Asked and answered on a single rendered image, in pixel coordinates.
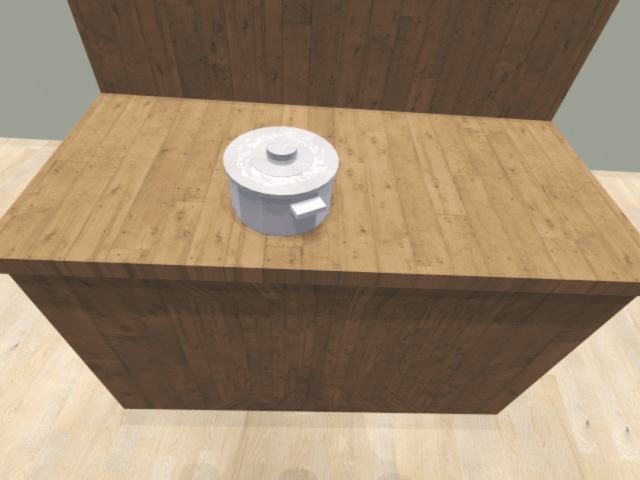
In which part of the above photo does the knob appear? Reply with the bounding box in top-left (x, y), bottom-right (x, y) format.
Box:
top-left (266, 137), bottom-right (297, 161)

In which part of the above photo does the lid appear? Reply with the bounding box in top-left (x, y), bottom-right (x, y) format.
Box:
top-left (223, 126), bottom-right (339, 199)

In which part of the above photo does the pot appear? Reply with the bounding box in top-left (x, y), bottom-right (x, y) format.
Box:
top-left (229, 179), bottom-right (333, 236)

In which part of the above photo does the table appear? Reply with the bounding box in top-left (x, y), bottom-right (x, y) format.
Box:
top-left (0, 0), bottom-right (640, 415)

